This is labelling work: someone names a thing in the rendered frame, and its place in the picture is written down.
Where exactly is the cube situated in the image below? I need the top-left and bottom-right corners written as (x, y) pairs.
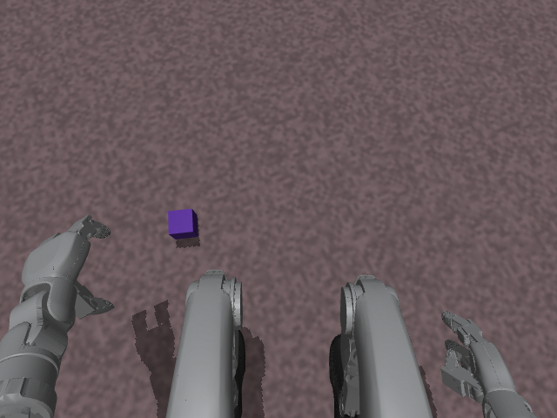
top-left (168, 209), bottom-right (198, 239)

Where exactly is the right robot foot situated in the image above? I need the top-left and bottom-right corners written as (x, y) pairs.
top-left (329, 334), bottom-right (359, 418)

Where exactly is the right robot hand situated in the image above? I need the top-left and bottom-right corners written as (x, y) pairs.
top-left (440, 311), bottom-right (517, 405)

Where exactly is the left robot hand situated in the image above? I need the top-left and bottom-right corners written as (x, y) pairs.
top-left (22, 215), bottom-right (114, 320)

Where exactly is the right robot arm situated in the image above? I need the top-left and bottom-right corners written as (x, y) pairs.
top-left (482, 390), bottom-right (539, 418)

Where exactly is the left robot arm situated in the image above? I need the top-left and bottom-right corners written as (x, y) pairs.
top-left (0, 277), bottom-right (77, 418)

